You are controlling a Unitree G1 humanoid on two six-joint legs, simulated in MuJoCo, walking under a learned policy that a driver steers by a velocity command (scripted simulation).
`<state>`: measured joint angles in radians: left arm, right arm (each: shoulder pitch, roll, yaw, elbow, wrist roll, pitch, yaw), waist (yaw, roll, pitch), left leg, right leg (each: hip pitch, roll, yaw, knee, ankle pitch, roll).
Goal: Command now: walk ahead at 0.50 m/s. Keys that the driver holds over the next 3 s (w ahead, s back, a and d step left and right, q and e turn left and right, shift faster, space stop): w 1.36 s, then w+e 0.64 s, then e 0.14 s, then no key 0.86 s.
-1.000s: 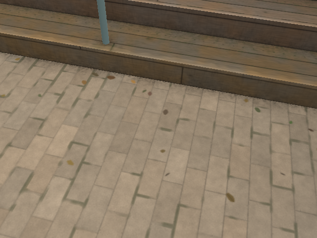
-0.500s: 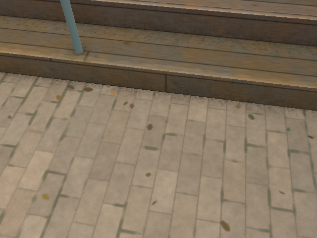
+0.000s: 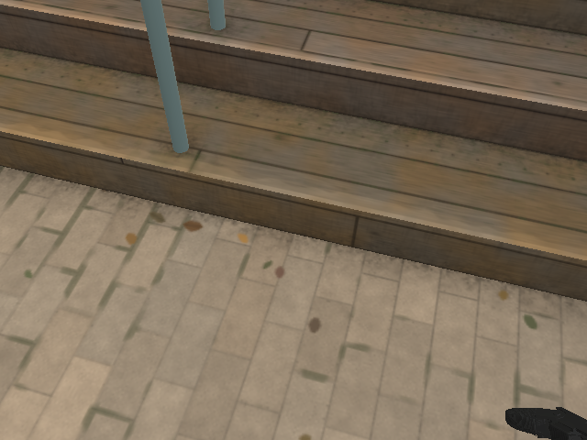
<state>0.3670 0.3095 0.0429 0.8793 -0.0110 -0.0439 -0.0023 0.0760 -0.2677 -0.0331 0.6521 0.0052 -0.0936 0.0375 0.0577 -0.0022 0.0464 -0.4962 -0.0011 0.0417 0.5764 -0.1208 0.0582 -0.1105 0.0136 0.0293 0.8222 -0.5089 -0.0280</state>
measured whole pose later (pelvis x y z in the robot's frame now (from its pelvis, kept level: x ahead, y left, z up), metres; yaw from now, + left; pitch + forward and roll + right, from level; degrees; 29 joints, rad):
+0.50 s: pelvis +0.28 -0.03 +0.00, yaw +0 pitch +1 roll +2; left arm 0.09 0.26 0.02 0.74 0.06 -0.06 -0.03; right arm 0.38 -0.29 -0.05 0.89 -0.02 -0.06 0.01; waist -0.05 -0.01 0.04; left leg -0.05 -0.02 0.03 0.61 -0.47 0.03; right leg -0.46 -0.02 -0.06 0.56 -0.14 -0.06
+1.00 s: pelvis +0.54 -0.02 +0.01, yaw +0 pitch +1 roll -2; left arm 0.42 0.23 0.03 1.02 0.02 -0.08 0.00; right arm 0.02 -0.24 -0.01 0.84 -0.04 -0.07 0.02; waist 0.06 0.03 0.04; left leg -0.43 0.03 0.07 0.49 -0.09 0.08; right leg 0.10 0.05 -0.06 0.31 -0.39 -0.03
